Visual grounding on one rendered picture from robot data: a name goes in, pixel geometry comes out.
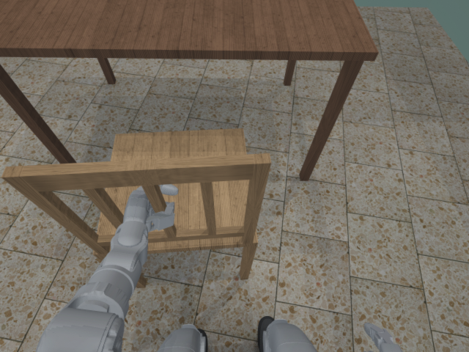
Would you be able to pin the left robot forearm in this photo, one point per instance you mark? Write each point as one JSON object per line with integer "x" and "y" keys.
{"x": 115, "y": 279}

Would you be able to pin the table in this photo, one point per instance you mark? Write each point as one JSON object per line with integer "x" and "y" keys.
{"x": 329, "y": 30}

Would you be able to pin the left robot hand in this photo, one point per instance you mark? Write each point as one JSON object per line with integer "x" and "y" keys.
{"x": 138, "y": 208}

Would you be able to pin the right robot shin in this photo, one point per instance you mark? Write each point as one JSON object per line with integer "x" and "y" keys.
{"x": 278, "y": 321}

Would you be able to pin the left robot upper arm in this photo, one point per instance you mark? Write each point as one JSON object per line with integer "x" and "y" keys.
{"x": 82, "y": 330}

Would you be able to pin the right robot hand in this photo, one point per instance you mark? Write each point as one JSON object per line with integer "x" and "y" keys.
{"x": 381, "y": 338}

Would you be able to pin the left robot thigh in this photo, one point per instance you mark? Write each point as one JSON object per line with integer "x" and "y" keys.
{"x": 184, "y": 340}

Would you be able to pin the chair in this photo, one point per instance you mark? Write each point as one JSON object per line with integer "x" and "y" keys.
{"x": 220, "y": 190}

